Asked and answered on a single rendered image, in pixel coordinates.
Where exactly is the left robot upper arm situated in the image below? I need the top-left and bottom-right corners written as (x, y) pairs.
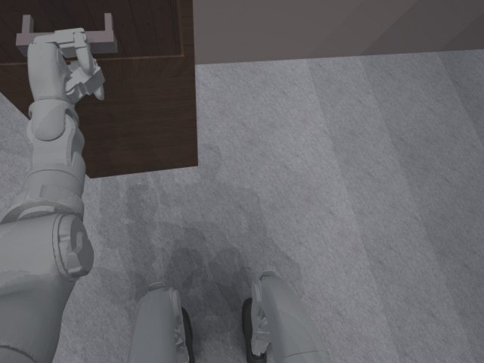
top-left (0, 213), bottom-right (94, 363)

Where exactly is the left robot hand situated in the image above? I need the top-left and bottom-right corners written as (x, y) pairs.
top-left (27, 28), bottom-right (105, 109)

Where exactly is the left robot shin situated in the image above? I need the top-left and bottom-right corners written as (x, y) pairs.
top-left (138, 282), bottom-right (189, 363)

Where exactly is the cabinet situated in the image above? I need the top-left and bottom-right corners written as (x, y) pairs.
top-left (0, 0), bottom-right (198, 178)

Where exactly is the handle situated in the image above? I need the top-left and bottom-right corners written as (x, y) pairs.
top-left (16, 13), bottom-right (118, 57)

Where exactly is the drawer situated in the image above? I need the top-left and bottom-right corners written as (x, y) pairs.
top-left (0, 0), bottom-right (182, 63)

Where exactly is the robot left forearm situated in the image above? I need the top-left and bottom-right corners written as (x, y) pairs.
top-left (0, 99), bottom-right (86, 225)

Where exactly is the robot right foot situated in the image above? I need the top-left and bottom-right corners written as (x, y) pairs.
top-left (242, 298), bottom-right (267, 363)

